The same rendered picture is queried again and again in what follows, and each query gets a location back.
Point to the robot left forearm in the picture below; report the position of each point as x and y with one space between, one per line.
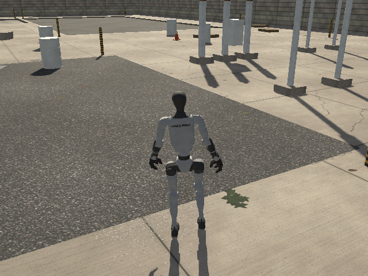
155 151

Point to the robot right upper arm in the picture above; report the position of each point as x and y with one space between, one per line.
202 129

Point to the robot torso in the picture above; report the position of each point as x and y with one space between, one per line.
182 139

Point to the robot left upper arm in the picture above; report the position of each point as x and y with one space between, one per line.
163 122

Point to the robot right hand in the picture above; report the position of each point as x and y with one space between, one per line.
218 163

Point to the robot left thigh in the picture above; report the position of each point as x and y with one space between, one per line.
171 172

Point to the robot right forearm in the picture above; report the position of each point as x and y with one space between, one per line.
212 150

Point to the robot left hand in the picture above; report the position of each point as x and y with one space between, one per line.
151 163

